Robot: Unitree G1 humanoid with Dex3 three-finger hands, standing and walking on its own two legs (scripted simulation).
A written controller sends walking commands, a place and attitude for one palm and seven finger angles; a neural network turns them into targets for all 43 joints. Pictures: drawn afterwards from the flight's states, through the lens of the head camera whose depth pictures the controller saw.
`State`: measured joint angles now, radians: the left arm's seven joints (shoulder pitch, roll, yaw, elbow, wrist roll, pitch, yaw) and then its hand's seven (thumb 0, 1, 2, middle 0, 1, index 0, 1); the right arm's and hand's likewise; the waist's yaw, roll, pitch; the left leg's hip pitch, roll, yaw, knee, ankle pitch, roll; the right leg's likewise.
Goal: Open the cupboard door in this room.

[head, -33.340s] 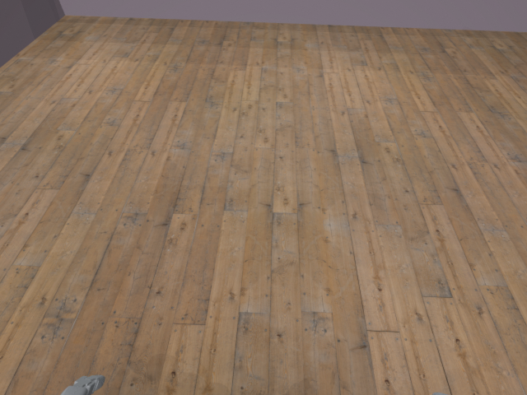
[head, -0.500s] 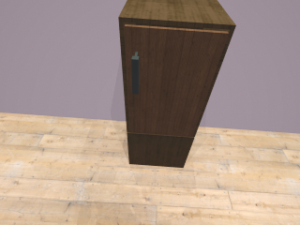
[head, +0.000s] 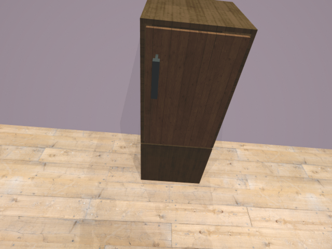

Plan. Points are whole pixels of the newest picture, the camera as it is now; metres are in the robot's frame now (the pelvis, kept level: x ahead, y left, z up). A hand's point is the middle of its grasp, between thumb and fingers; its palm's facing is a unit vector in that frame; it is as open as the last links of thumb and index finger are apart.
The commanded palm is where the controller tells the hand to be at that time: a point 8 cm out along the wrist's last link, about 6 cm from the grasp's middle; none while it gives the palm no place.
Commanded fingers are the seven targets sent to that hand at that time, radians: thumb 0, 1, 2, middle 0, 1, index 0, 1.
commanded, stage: come to a stop and stand still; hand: left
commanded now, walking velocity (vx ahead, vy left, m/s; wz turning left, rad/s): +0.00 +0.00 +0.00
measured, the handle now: (155, 76) +0.70 +0.08 +0.08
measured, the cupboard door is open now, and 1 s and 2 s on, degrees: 0 0 0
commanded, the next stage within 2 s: look again from close up in 0.56 s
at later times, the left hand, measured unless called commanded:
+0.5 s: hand out of the picture -0.03 +0.22 -0.17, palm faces -0.04 -0.99 -0.15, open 7.4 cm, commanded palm none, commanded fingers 0.00 0.90 0.90 -0.20 -0.30 -0.20 -0.30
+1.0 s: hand out of the picture +0.05 +0.17 -0.16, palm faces +0.01 -0.98 -0.19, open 7.1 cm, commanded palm none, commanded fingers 0.00 0.90 0.90 -0.20 -0.30 -0.20 -0.30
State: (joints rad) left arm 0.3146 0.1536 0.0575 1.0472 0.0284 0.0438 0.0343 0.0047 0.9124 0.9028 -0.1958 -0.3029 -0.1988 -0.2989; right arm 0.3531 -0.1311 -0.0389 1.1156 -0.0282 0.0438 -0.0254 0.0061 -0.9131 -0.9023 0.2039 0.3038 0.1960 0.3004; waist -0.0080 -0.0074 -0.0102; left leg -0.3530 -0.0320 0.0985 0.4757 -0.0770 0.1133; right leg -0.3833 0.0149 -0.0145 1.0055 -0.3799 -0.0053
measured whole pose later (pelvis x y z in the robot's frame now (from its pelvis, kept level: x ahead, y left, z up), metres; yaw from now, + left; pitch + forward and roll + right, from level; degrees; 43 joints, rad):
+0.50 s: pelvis -0.06 +0.04 +0.01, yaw -3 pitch +0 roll -1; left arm 0.30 0.19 0.06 1.04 0.03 0.04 -0.02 0.01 0.91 0.90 -0.19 -0.30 -0.20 -0.30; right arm 0.45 -0.11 -0.03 1.11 -0.04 -0.02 -0.04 0.01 -0.91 -0.90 0.20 0.30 0.20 0.30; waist -0.03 -0.04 0.01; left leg -0.22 0.01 0.05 0.42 -0.21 0.03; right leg -0.49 -0.03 -0.01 1.00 -0.28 -0.01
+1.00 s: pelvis -0.01 -0.01 +0.01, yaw -2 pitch +0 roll +0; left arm 0.21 0.17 0.03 1.07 0.01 0.00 0.02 -0.01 0.95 0.90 -0.20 -0.30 -0.20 -0.30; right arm 0.28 -0.14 -0.02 1.10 -0.02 -0.01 -0.04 0.01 -0.92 -0.90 0.20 0.30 0.19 0.30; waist -0.01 0.00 0.03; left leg -0.20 0.05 0.05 0.48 -0.27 -0.02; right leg -0.22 -0.02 -0.06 0.46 -0.23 0.01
